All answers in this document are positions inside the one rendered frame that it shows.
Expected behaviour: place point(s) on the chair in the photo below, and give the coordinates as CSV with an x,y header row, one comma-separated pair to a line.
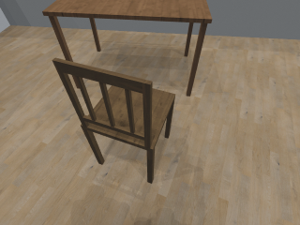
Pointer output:
x,y
131,111

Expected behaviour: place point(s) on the table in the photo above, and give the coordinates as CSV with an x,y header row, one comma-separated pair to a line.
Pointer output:
x,y
178,11

